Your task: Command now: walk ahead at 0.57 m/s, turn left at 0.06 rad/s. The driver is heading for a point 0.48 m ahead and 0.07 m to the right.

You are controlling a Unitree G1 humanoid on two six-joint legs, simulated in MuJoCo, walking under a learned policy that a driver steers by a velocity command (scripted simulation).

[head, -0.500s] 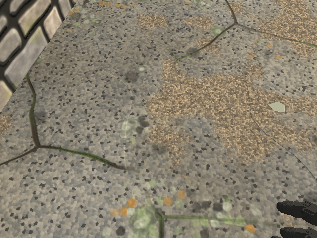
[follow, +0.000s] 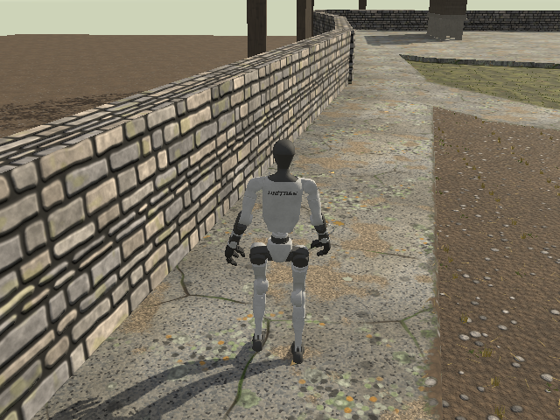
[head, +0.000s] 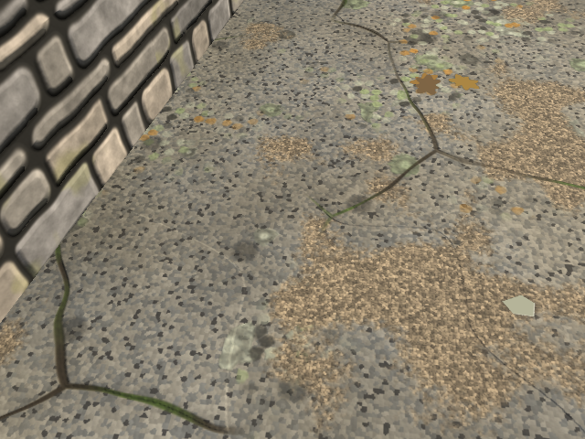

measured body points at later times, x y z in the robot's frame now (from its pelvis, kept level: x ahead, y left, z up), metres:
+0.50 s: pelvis +0.30 +0.07 +0.00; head +0.33 +0.07 +0.45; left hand +0.31 +0.33 -0.14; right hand +0.43 -0.20 -0.11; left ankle +0.31 +0.15 -0.73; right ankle +0.17 -0.07 -0.63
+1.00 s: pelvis +0.59 +0.06 +0.00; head +0.64 +0.06 +0.44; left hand +0.74 +0.30 -0.13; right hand +0.70 -0.21 -0.13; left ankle +0.60 +0.22 -0.69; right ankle +0.69 -0.01 -0.73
